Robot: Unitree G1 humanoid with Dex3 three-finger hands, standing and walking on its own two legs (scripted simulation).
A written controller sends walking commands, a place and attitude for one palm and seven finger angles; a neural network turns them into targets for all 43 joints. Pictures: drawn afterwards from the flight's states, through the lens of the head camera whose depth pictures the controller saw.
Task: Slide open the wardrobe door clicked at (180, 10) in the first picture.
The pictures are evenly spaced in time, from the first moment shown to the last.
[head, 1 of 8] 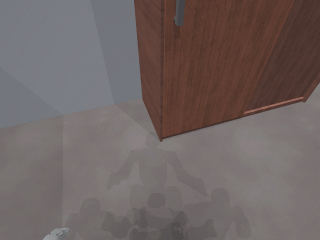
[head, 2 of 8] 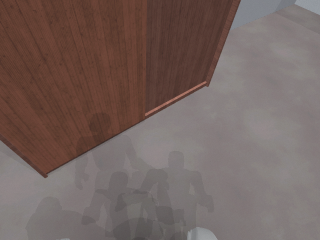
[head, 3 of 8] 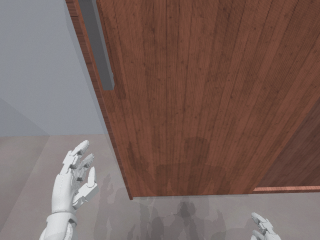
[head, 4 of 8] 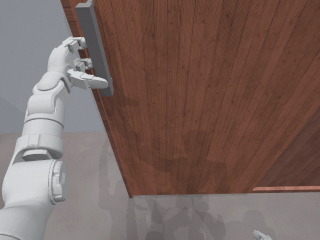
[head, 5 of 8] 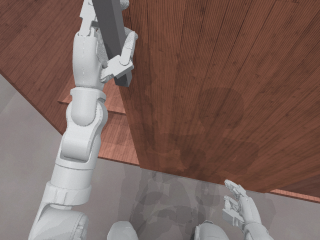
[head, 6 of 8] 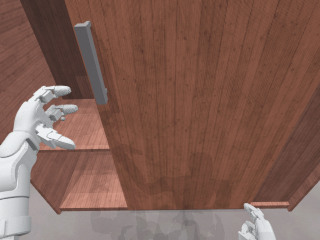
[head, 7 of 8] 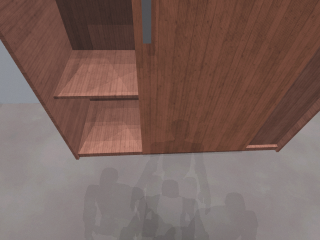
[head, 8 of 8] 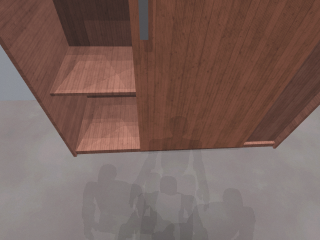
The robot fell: no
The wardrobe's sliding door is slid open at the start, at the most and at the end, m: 0.00 0.45 0.45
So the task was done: yes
